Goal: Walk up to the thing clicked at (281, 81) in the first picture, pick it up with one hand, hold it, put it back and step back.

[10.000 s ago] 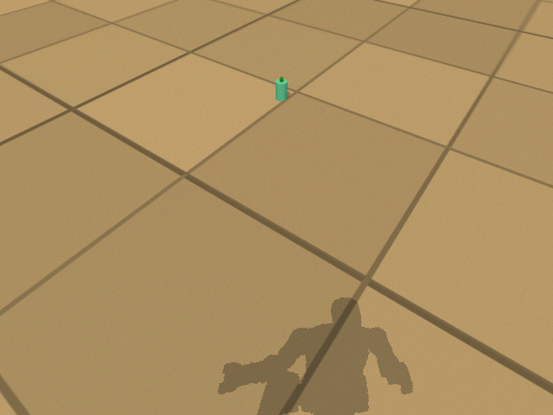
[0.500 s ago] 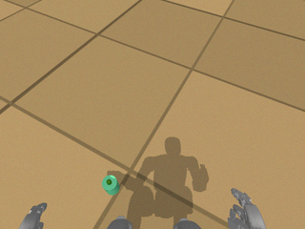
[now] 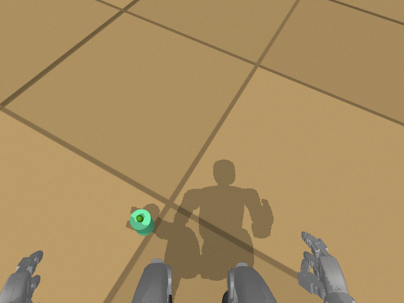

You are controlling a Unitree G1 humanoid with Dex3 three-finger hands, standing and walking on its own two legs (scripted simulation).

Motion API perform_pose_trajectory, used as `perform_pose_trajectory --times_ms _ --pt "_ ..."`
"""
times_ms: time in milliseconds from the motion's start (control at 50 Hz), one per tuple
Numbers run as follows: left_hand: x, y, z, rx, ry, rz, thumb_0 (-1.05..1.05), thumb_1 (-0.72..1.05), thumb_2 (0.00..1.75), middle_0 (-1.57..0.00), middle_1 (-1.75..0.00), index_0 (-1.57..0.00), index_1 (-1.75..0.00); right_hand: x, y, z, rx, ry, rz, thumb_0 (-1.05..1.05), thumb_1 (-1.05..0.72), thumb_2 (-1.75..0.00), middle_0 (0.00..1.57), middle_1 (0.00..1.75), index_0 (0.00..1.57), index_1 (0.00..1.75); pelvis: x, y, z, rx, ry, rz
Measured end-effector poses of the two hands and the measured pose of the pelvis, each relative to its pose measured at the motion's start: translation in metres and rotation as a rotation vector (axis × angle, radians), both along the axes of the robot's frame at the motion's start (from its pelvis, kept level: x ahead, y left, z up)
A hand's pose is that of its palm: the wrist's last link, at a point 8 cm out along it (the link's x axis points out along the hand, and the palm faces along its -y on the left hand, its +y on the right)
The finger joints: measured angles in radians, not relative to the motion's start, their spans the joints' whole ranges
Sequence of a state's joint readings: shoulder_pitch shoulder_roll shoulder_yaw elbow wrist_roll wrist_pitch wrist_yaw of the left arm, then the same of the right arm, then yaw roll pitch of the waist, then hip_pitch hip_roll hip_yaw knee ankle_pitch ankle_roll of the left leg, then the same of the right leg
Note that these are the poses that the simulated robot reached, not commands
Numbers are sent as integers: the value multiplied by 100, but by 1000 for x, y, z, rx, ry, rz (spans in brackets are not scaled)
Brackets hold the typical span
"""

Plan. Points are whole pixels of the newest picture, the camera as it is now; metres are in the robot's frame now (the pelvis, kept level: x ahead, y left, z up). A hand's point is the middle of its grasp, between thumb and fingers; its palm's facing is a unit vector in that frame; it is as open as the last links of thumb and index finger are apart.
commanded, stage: go down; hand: left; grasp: from the side
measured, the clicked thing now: (142, 222) +0.40 +0.22 -0.59
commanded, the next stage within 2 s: approach in 1.82 s
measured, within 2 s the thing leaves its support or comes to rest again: neither
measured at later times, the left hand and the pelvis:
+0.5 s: hand (57, 246) +0.26 +0.35 -0.20, palm faces +0.15 -0.95 -0.29, open 16.7 cm; pelvis -0.04 +0.00 -0.14, yaw -2 degrees
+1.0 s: hand (59, 232) +0.30 +0.38 -0.25, palm faces +0.15 -0.96 -0.22, open 16.6 cm; pelvis -0.07 +0.00 -0.22, yaw -4 degrees
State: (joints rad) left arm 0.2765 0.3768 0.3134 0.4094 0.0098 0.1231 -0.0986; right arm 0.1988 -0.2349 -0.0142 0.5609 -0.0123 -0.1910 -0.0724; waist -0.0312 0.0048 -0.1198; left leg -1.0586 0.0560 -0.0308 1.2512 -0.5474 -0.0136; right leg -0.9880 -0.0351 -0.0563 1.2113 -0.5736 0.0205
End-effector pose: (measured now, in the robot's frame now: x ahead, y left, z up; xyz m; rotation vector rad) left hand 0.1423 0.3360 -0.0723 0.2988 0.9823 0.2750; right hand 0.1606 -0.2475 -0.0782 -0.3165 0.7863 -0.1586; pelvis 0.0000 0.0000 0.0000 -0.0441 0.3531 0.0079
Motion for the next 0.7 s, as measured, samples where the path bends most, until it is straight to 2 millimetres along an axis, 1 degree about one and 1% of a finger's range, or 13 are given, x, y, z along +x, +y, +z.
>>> perform_pose_trajectory --times_ms 40,100,200,280,340,520,600,700 --pt "6 6 -9 3 -32 -1 -1 -57 20 -9 -25 -9 -24 -1 -1 -9 -7 2 14 1 -91 -89 21 30 21 30 -4 0 -9 1 20 -2" --pt "22 16 -24 4 -111 -18 -1 -56 19 -9 -23 -9 -22 -1 -4 -28 -21 10 32 1 -92 -90 21 30 21 30 -10 0 -27 2 57 -5" --pt "55 30 -51 -12 -261 -61 -1 -51 16 -8 -19 -8 -18 -4 -12 -67 -45 45 45 1 -92 -90 21 30 21 30 -20 0 -63 -1 116 -12" --pt "74 39 -70 -23 -337 -91 -1 -47 16 -7 -18 -6 -17 -11 -15 -98 -53 92 44 1 -91 -90 21 30 21 30 -27 0 -88 -7 151 -19" --pt "81 46 -81 -23 -376 -101 -1 -45 16 -6 -17 -6 -17 -18 -16 -119 -52 132 44 1 -91 -90 21 30 21 30 -31 1 -103 -10 172 -23" --pt "91 64 -108 -21 -488 -109 -1 -40 19 -4 -18 -4 -17 -42 -19 -174 -54 233 69 1 -89 -89 21 30 21 30 -46 -2 -145 -17 212 -28" --pt "101 69 -118 -27 -540 -122 -1 -37 19 -4 -18 -4 -16 -50 -21 -193 -66 253 79 1 -89 -89 21 30 21 30 -53 -3 -163 -21 217 -31" --pt "113 74 -130 -37 -587 -133 -1 -34 19 -3 -17 -3 -15 -59 -25 -209 -82 265 80 1 -89 -89 21 30 21 30 -60 -4 -181 -28 220 -38"
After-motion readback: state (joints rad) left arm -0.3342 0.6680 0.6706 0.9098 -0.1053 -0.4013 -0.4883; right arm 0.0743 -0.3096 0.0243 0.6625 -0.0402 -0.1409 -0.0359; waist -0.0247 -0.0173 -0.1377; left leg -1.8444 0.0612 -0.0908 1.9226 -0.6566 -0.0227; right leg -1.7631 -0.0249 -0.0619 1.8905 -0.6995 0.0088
